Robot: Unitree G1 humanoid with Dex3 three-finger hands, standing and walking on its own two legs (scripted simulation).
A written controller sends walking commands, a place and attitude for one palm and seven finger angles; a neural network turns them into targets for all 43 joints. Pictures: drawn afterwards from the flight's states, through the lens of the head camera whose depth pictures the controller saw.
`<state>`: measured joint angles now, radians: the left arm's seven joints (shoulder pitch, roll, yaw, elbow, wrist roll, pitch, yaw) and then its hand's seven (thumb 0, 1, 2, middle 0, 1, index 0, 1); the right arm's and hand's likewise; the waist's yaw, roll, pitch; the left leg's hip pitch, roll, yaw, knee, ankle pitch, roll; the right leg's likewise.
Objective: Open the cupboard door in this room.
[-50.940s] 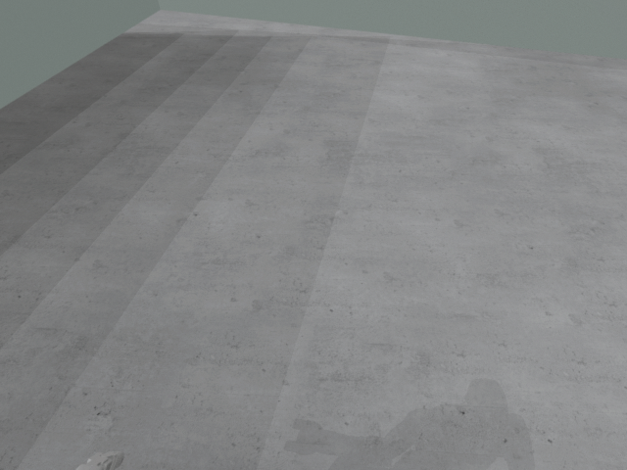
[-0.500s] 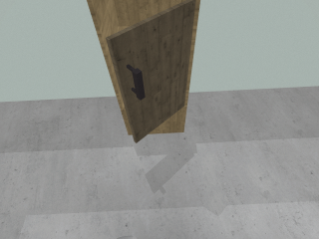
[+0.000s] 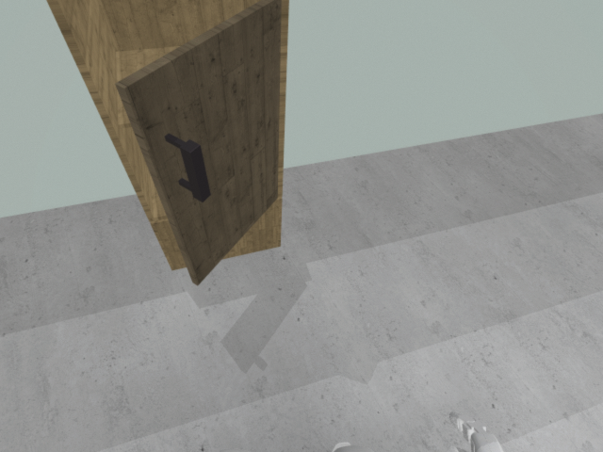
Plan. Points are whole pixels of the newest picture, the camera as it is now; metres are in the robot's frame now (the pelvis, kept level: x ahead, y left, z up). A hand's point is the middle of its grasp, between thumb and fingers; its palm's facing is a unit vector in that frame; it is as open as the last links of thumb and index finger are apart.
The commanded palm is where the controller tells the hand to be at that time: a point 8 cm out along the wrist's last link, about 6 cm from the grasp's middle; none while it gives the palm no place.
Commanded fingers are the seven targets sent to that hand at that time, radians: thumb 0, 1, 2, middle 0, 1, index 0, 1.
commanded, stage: walk to a spot facing it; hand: left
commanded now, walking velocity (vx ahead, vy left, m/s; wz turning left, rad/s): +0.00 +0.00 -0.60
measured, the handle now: (187, 167) +0.54 +0.26 -0.01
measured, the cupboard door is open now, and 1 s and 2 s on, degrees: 40 40 40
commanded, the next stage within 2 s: none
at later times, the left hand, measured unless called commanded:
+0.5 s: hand (209, 418) +0.17 +0.15 -0.17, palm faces -0.35 -0.91 -0.23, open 7.4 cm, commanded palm none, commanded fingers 0.00 0.90 0.90 -0.20 -0.30 -0.20 -0.30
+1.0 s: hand (253, 416) +0.18 +0.09 -0.15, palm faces -0.57 -0.79 -0.23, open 7.4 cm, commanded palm none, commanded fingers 0.00 0.90 0.90 -0.20 -0.30 -0.20 -0.30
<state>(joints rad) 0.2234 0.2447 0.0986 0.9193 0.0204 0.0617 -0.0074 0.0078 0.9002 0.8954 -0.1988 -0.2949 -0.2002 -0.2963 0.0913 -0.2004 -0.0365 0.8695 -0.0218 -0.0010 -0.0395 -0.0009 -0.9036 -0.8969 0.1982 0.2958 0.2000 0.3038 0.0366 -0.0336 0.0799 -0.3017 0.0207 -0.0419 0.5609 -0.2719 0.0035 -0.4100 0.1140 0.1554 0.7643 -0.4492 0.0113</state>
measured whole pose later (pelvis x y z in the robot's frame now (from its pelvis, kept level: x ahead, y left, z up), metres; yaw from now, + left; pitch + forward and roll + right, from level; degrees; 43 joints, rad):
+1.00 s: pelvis +0.00 -0.04 +0.01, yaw -38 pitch +0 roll +0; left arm 0.23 0.21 0.07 0.92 0.03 0.02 -0.02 0.01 0.90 0.90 -0.20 -0.29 -0.20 -0.30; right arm 0.21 -0.25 -0.06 0.93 -0.03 0.04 0.01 0.00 -0.90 -0.90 0.20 0.30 0.20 0.30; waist 0.00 0.00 0.07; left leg -0.47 0.08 0.07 0.95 -0.41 -0.06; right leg -0.25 0.02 0.03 0.50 -0.26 -0.03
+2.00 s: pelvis +0.21 -0.36 +0.00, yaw -63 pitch +0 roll -2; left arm 0.35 0.20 0.07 1.08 0.01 -0.05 -0.01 0.00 0.92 0.90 -0.20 -0.29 -0.20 -0.30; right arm 0.11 -0.19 -0.04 0.96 -0.03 -0.06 0.02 0.00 -0.91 -0.90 0.20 0.30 0.20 0.30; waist 0.03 -0.01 0.04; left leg -0.41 0.08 0.10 0.53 -0.16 0.00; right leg -0.05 0.05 -0.03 0.47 -0.40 -0.04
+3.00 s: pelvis +0.30 -0.71 -0.01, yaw -51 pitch +1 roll +1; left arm 0.15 0.20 0.07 0.91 0.02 0.00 0.01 0.01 0.90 0.90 -0.20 -0.29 -0.20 -0.30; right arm 0.20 -0.21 -0.07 0.96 -0.02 0.04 0.00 0.00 -0.91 -0.90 0.20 0.30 0.20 0.30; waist -0.01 0.01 0.04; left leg -0.43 -0.01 -0.04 0.70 -0.35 -0.02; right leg -0.32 -0.05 -0.06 0.61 -0.28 0.01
